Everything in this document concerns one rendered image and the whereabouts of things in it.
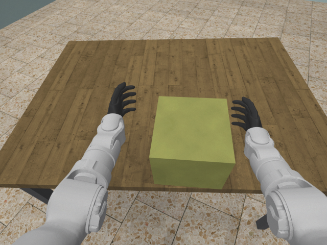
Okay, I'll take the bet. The left robot forearm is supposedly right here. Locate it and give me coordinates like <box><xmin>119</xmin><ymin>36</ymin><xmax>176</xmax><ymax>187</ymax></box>
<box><xmin>46</xmin><ymin>113</ymin><xmax>126</xmax><ymax>219</ymax></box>

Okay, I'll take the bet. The right robot forearm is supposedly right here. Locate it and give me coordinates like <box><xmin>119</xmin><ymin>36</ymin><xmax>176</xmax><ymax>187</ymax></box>
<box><xmin>244</xmin><ymin>127</ymin><xmax>327</xmax><ymax>199</ymax></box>

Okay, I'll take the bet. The robot left hand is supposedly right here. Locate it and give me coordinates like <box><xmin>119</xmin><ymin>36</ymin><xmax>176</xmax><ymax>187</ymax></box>
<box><xmin>107</xmin><ymin>82</ymin><xmax>136</xmax><ymax>117</ymax></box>

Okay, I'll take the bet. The carton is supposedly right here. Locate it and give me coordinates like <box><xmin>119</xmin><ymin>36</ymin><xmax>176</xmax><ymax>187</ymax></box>
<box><xmin>149</xmin><ymin>96</ymin><xmax>236</xmax><ymax>189</ymax></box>

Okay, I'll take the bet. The robot left upper arm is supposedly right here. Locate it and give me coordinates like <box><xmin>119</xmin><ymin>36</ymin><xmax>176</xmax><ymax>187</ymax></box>
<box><xmin>11</xmin><ymin>179</ymin><xmax>108</xmax><ymax>245</ymax></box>

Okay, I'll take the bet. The robot right upper arm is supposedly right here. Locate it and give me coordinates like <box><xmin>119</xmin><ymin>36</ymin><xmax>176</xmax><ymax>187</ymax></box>
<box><xmin>266</xmin><ymin>187</ymin><xmax>327</xmax><ymax>245</ymax></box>

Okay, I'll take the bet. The table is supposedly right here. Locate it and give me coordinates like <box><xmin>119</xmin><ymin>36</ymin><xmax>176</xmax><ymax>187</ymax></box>
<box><xmin>0</xmin><ymin>37</ymin><xmax>327</xmax><ymax>230</ymax></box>

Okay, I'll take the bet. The robot right hand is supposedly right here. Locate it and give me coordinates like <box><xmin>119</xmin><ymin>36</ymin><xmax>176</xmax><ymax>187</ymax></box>
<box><xmin>231</xmin><ymin>97</ymin><xmax>263</xmax><ymax>131</ymax></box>

